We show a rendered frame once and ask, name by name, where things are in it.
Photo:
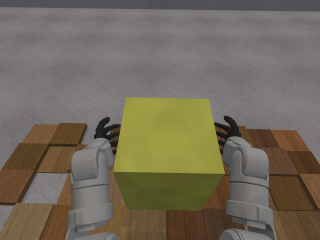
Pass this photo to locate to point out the left robot hand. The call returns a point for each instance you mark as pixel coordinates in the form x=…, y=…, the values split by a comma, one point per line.
x=101, y=132

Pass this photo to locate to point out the right robot hand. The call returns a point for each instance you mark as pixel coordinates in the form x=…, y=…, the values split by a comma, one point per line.
x=231, y=132

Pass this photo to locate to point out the right robot upper arm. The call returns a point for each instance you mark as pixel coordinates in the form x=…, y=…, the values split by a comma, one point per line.
x=239, y=234

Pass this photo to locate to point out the right robot forearm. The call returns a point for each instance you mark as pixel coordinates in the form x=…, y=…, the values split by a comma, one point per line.
x=248, y=202

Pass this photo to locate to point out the left robot forearm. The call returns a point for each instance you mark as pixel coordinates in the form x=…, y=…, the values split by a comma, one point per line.
x=89, y=180

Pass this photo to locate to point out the carton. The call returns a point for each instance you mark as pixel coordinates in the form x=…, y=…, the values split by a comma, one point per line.
x=168, y=155

